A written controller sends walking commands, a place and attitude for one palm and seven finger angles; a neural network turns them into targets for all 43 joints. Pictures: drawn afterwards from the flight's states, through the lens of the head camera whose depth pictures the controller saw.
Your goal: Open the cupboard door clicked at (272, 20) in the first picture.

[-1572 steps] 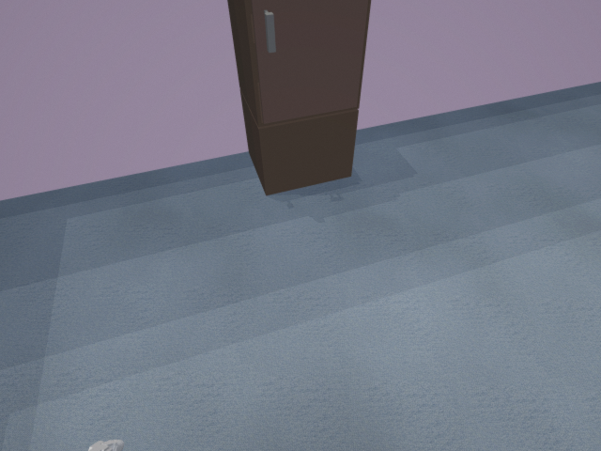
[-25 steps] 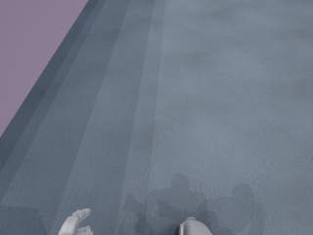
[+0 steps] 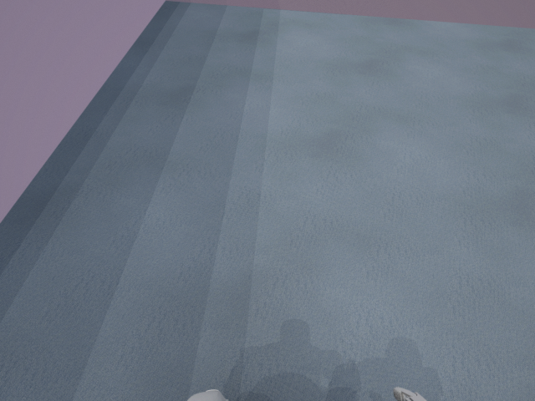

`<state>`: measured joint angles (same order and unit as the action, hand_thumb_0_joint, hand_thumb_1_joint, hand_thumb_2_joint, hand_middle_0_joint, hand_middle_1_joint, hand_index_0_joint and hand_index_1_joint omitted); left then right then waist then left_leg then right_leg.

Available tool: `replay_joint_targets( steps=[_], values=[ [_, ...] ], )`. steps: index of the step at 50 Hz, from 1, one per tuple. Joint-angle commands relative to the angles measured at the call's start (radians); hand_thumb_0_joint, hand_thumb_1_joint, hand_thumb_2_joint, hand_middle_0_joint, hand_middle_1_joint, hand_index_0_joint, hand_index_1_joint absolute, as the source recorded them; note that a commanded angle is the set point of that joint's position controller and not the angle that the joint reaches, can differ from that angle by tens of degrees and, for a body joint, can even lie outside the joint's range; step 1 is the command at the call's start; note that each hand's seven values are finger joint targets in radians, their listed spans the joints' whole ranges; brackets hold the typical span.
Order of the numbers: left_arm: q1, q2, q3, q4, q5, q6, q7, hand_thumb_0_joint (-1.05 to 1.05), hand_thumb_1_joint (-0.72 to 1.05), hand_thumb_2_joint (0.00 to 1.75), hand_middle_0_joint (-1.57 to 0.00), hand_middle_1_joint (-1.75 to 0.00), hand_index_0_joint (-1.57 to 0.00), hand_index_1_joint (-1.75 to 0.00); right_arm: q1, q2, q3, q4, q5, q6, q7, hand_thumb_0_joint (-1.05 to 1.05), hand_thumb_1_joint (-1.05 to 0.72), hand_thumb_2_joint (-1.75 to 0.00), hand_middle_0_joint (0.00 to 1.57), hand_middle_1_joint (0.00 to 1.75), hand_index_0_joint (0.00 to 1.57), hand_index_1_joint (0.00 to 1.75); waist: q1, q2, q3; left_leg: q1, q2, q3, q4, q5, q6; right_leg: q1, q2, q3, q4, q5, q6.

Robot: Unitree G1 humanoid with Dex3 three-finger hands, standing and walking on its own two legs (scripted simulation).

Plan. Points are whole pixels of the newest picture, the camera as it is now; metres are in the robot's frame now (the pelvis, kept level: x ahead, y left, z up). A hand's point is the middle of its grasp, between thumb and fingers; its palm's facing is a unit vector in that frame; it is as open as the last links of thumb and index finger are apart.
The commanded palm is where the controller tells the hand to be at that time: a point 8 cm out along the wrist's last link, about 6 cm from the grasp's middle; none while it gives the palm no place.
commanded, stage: walk to a spot facing it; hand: left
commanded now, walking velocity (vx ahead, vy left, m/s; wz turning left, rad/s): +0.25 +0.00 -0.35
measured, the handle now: out of the picture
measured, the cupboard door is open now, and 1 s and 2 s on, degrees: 41 41 41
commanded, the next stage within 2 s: turn to face it in 0.02 s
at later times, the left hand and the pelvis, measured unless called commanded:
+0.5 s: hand (190, 336) +0.25 +0.16 -0.15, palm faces +0.17 -0.97 -0.19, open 7.3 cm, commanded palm none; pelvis +0.17 -0.03 +0.01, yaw +9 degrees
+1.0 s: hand (193, 329) +0.25 +0.15 -0.13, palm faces +0.43 -0.84 -0.31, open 7.4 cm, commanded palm none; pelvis +0.26 -0.07 +0.02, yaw +26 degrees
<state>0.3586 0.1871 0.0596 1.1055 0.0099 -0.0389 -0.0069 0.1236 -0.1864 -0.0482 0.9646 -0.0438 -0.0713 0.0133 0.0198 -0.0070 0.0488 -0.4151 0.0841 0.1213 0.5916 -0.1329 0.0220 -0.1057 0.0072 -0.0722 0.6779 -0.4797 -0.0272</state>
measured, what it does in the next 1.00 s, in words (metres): walks ahead, turning left: right foot, then left foot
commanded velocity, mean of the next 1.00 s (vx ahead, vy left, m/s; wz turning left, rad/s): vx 0.02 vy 0.00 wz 0.50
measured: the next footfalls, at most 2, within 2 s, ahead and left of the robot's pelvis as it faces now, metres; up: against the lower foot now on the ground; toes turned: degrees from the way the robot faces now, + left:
right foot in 0.30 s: +0.21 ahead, -0.15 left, +0.00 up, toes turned -7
left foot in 0.56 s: +0.24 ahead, +0.10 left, +0.00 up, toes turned +19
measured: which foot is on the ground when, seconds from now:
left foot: down 0.00-0.30, up 0.32-0.54, down 0.56-0.86, up 0.88-1.00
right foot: up 0.00-0.28, down 0.30-0.56, up 0.58-0.84, down 0.86-1.00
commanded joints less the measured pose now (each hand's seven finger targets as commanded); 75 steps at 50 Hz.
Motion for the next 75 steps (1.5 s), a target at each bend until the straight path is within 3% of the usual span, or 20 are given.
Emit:
replay_joint_targets(
  steps=[1,6,12,16,20,26,28,31,34,41,43,44,49,59,62,63,65,66,70,75],
  values=[
    [-0.133,0.061,0.011,-0.139,0.008,-0.032,-0.001,0.0,0.9,0.9,-0.2,-0.3,-0.2,-0.3,0.332,-0.213,-0.046,0.048,0.002,0.017,-0.028,0.0,-0.9,-0.9,0.2,0.3,0.2,0.3,-0.127,0.18,-0.072,0.378,0.401,-0.538,-0.357,-0.261,0.184,-0.585,-0.063,0.089,0.671,0.002,-0.017],
    [-0.074,0.005,0.007,-0.112,0.017,0.012,-0.026,0.0,0.9,0.9,-0.2,-0.3,-0.2,-0.3,0.192,-0.124,-0.013,0.033,0.01,-0.007,-0.034,0.0,-0.9,-0.9,0.2,0.3,0.2,0.3,-0.02,0.131,-0.035,0.188,0.251,-0.101,-0.387,0.02,0.09,-0.42,-0.128,0.05,0.351,0.176,0.024],
    [-0.016,0.021,0.003,-0.077,0.019,0.001,-0.006,0.0,0.9,0.9,-0.2,-0.3,-0.2,-0.3,0.173,-0.106,-0.012,0.059,0.023,0.029,-0.029,0.0,-0.9,-0.9,0.2,0.3,0.2,0.3,0.02,0.063,-0.057,0.038,0.113,-0.064,-0.221,-0.115,0.054,-0.03,-0.056,-0.065,-0.132,0.334,0.059],
    [0.037,0.225,0.042,-0.083,0.016,-0.002,0.02,0.0,0.9,0.9,-0.2,-0.3,-0.2,-0.3,0.158,-0.038,-0.007,0.024,0.03,0.062,-0.018,0.0,-0.9,-0.9,0.2,0.3,0.2,0.3,0.069,-0.273,-0.087,-0.135,-0.046,-0.019,0.351,-0.501,-0.046,0.052,-0.482,0.346,-0.422,0.324,-0.143],
    [-0.107,0.146,0.032,-0.129,0.02,0.009,0.04,0.0,0.9,0.9,-0.2,-0.3,-0.2,-0.3,0.143,-0.025,-0.008,0.029,0.036,0.079,-0.012,0.0,-0.9,-0.9,0.2,0.3,0.2,0.3,0.004,-0.193,-0.064,-0.118,0.017,-0.067,0.406,-0.405,-0.061,0.0,-0.417,0.045,-0.325,0.658,-0.107],
    [-0.155,0.157,0.043,-0.17,0.004,0.025,0.033,0.0,0.9,0.9,-0.2,-0.3,-0.2,-0.3,0.228,-0.046,-0.012,0.019,0.023,0.085,0.005,0.0,-0.9,-0.9,0.2,0.3,0.2,0.3,-0.054,-0.064,-0.073,0.175,-0.036,0.036,-0.082,-0.029,-0.055,-0.118,-0.337,-0.141,-0.092,0.531,0.011],
    [-0.179,0.074,0.022,-0.237,-0.007,0.041,0.026,0.0,0.9,0.9,-0.2,-0.3,-0.2,-0.3,0.32,-0.222,-0.057,0.0,0.01,0.078,-0.006,0.0,-0.9,-0.9,0.2,0.3,0.2,0.3,-0.106,0.368,-0.127,0.355,0.318,-0.471,-0.215,0.507,0.149,-0.438,-0.13,-0.139,0.299,-0.184,0.124],
    [-0.29,0.077,0.025,-0.263,0.007,0.048,0.031,0.0,0.9,0.9,-0.2,-0.3,-0.2,-0.3,0.288,-0.223,-0.057,-0.008,0.01,0.071,-0.038,0.0,-0.9,-0.9,0.2,0.3,0.2,0.3,-0.104,0.272,-0.138,0.315,0.296,-0.488,-0.209,0.426,0.18,-0.547,-0.118,0.07,0.542,-0.08,0.101],
    [-0.241,0.078,0.026,-0.238,0.002,0.052,0.02,0.0,0.9,0.9,-0.2,-0.3,-0.2,-0.3,0.173,-0.193,-0.048,-0.05,0.013,0.064,-0.041,0.0,-0.9,-0.9,0.2,0.3,0.2,0.3,-0.053,0.167,-0.143,0.309,0.199,-0.319,-0.18,0.493,0.134,-0.481,-0.1,0.061,0.436,0.029,0.113],
    [-0.114,0.099,0.029,-0.243,0.0,0.044,0.021,0.0,0.9,0.9,-0.2,-0.3,-0.2,-0.3,0.029,-0.233,-0.071,-0.113,0.019,0.095,-0.024,0.0,-0.9,-0.9,0.2,0.3,0.2,0.3,0.005,0.144,-0.132,0.11,0.105,-0.311,-0.112,0.206,0.075,-0.096,-0.023,-0.012,-0.158,0.227,0.093],
    [-0.051,0.26,0.061,-0.246,0.026,0.024,0.037,0.0,0.9,0.9,-0.2,-0.3,-0.2,-0.3,0.011,-0.119,-0.056,-0.16,0.035,0.099,-0.007,0.0,-0.9,-0.9,0.2,0.3,0.2,0.3,0.038,-0.303,-0.117,-0.19,-0.137,-0.09,0.235,-0.38,-0.067,0.101,-0.411,0.38,-0.402,0.413,-0.044],
    [-0.053,0.285,0.053,-0.256,0.02,0.028,0.037,0.0,0.9,0.9,-0.2,-0.3,-0.2,-0.3,-0.006,-0.145,-0.06,-0.171,0.028,0.104,-0.001,0.0,-0.9,-0.9,0.2,0.3,0.2,0.3,0.048,-0.282,-0.099,-0.18,-0.111,-0.131,0.482,-0.514,-0.058,-0.012,-0.525,0.402,-0.403,0.469,-0.134],
    [-0.125,0.146,0.016,-0.274,0.01,0.012,0.043,0.0,0.9,0.9,-0.2,-0.3,-0.2,-0.3,-0.017,-0.109,-0.044,-0.115,0.028,0.128,0.011,0.0,-0.9,-0.9,0.2,0.3,0.2,0.3,-0.027,-0.197,-0.072,-0.201,-0.05,-0.115,0.604,-0.284,-0.092,0.039,-0.315,0.051,-0.283,0.895,-0.054],
    [-0.014,0.195,0.036,-0.233,0.019,0.019,0.043,0.0,0.9,0.9,-0.2,-0.3,-0.2,-0.3,-0.129,-0.087,-0.016,-0.153,0.033,0.121,0.018,0.0,-0.9,-0.9,0.2,0.3,0.2,0.3,0.025,-0.19,-0.077,-0.054,-0.063,0.001,0.17,-0.292,-0.059,0.133,-0.379,-0.049,-0.214,0.99,-0.076],
    [-0.046,0.218,0.048,-0.236,0.012,0.017,0.036,0.0,0.9,0.9,-0.2,-0.3,-0.2,-0.3,-0.039,-0.112,-0.022,-0.142,0.028,0.11,0.011,0.0,-0.9,-0.9,0.2,0.3,0.2,0.3,-0.03,-0.165,-0.124,0.129,-0.095,0.038,-0.006,-0.178,-0.03,0.068,-0.375,-0.108,-0.082,1.003,-0.038],
    [-0.07,0.22,0.048,-0.238,0.007,0.018,0.032,0.0,0.9,0.9,-0.2,-0.3,-0.2,-0.3,0.037,-0.143,-0.033,-0.125,0.024,0.106,0.011,0.0,-0.9,-0.9,0.2,0.3,0.2,0.3,-0.074,-0.112,-0.159,0.285,-0.075,0.014,-0.111,-0.046,-0.013,-0.027,-0.358,-0.141,0.056,0.899,0.0],
    [-0.141,0.132,0.021,-0.325,-0.004,0.03,0.024,0.0,0.9,0.9,-0.2,-0.3,-0.2,-0.3,0.18,-0.338,-0.081,-0.103,0.022,0.101,-0.001,0.0,-0.9,-0.9,0.2,0.3,0.2,0.3,-0.146,0.329,-0.21,0.536,0.38,-0.551,-0.187,0.669,0.262,-0.497,-0.137,-0.104,0.497,-0.208,0.117],
    [-0.194,0.161,0.025,-0.34,0.007,0.051,0.035,0.0,0.9,0.9,-0.2,-0.3,-0.2,-0.3,0.198,-0.333,-0.08,-0.088,0.029,0.104,-0.01,0.0,-0.9,-0.9,0.2,0.3,0.2,0.3,-0.145,0.162,-0.206,0.483,0.388,-0.517,-0.181,0.532,0.278,-0.526,-0.141,0.026,0.554,-0.195,0.111],
    [-0.16,0.133,0.036,-0.278,0.009,0.068,0.019,0.0,0.9,0.9,-0.2,-0.3,-0.2,-0.3,0.006,-0.244,-0.055,-0.136,0.02,0.089,-0.028,0.0,-0.9,-0.9,0.2,0.3,0.2,0.3,-0.035,0.118,-0.085,0.232,0.186,-0.348,-0.237,0.214,0.159,-0.456,-0.128,0.066,0.497,0.032,0.116],
    [-0.183,0.116,0.029,-0.293,0.008,0.07,0.015,0.0,0.9,0.9,-0.2,-0.3,-0.2,-0.3,0.024,-0.244,-0.062,-0.122,0.016,0.091,-0.019,0.0,-0.9,-0.9,0.2,0.3,0.2,0.3,-0.034,0.155,-0.076,0.168,0.125,-0.337,-0.243,0.123,0.136,-0.339,-0.075,0.032,0.251,0.057,0.114]
  ],
)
